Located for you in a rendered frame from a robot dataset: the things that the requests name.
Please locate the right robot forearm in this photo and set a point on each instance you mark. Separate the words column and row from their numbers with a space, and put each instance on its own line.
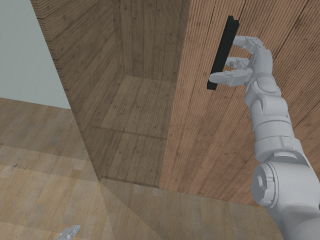
column 271, row 124

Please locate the robot right hand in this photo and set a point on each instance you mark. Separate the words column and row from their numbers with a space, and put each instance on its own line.
column 261, row 61

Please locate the handle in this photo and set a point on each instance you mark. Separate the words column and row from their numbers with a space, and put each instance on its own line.
column 225, row 45

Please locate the robot right upper arm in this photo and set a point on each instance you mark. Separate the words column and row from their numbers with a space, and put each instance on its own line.
column 291, row 195

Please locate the robot left hand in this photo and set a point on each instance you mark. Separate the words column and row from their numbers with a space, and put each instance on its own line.
column 69, row 233

